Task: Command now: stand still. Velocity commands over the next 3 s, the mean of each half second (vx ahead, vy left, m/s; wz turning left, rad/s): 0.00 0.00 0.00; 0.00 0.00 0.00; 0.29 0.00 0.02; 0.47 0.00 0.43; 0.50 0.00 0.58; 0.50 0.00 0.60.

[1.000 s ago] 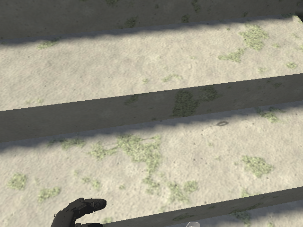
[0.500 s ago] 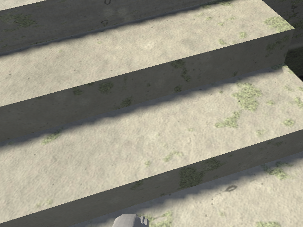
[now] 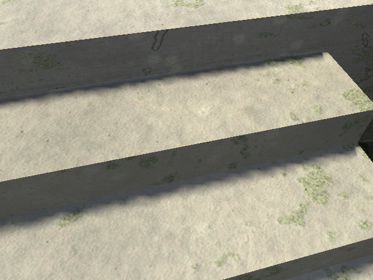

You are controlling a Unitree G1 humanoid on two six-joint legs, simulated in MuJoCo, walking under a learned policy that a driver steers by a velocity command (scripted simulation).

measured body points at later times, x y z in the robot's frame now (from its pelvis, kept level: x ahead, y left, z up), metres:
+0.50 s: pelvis +0.10 -0.01 +0.08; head +0.10 -0.02 +0.53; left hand +0.19 +0.20 -0.05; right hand +0.15 -0.24 -0.07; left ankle +0.07 +0.08 -0.67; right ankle +0.14 -0.10 -0.67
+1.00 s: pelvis +0.13 -0.02 +0.08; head +0.12 -0.02 +0.53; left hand +0.14 +0.20 -0.07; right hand +0.14 -0.24 -0.08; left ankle +0.07 +0.08 -0.67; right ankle +0.14 -0.10 -0.67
